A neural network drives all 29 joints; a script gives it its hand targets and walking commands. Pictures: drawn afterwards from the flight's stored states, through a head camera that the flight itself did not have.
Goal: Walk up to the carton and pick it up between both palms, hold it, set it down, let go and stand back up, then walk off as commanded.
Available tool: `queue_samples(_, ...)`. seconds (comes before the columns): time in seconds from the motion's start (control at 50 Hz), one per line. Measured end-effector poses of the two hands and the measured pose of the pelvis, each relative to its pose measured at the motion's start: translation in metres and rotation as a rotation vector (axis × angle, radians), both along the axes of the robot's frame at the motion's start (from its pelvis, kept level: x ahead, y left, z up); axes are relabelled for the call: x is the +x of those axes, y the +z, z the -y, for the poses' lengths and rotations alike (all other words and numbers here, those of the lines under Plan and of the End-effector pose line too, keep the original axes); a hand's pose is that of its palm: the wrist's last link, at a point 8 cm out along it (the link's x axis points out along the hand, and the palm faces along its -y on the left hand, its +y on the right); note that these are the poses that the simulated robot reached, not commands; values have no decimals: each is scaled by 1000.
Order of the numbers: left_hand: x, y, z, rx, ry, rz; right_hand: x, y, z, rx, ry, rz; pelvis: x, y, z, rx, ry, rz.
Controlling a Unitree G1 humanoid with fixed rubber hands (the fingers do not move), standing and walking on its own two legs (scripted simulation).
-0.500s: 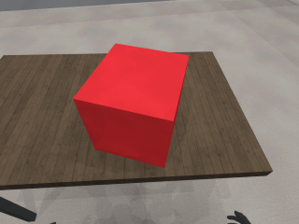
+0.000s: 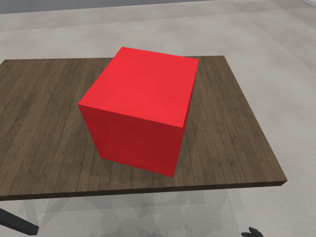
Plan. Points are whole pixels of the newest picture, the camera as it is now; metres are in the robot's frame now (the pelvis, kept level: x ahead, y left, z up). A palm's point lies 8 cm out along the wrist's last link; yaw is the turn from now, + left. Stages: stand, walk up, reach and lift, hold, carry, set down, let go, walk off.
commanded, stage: stand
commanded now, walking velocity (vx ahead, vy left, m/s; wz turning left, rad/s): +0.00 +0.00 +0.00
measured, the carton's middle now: (147, 111) +0.46 +0.03 +0.04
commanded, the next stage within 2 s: walk off in 1.00 s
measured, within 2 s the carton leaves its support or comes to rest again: neither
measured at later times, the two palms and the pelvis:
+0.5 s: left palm out of the picture +0.05 +0.29 -0.11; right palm out of the picture +0.09 -0.27 -0.11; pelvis -0.01 +0.00 +0.00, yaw +0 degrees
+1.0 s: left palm out of the picture +0.04 +0.29 -0.11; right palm out of the picture +0.08 -0.27 -0.11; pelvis -0.01 +0.00 +0.00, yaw +0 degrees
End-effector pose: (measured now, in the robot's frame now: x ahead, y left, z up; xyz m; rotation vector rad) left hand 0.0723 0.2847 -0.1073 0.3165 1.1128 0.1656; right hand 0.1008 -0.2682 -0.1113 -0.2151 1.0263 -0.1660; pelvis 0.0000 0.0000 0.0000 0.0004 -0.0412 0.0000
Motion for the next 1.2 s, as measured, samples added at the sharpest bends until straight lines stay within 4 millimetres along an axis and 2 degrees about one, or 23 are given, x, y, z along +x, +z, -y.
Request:
queue_samples(0.46,-16,-3,-1,-1,10,-22,-12,-1,1,-1,-5,-5,-8,0,0,0,0,12)
queue_samples(1.2,-31,-5,-2,-2,17,-41,-19,0,2,-4,-7,0,-16,0,0,0,0,22)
